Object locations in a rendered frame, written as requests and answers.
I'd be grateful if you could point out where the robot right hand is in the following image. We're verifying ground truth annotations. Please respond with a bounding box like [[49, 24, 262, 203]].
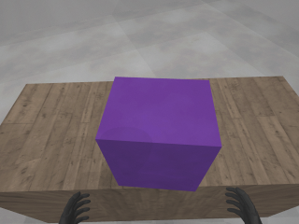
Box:
[[225, 187, 263, 224]]

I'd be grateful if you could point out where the pedestal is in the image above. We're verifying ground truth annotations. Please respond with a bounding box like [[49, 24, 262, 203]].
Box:
[[0, 76, 299, 223]]

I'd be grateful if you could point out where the robot left hand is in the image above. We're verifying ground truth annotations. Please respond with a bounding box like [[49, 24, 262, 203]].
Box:
[[58, 191, 91, 224]]

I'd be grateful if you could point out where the carton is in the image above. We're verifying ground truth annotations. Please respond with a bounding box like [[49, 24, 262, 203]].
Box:
[[95, 77, 222, 192]]

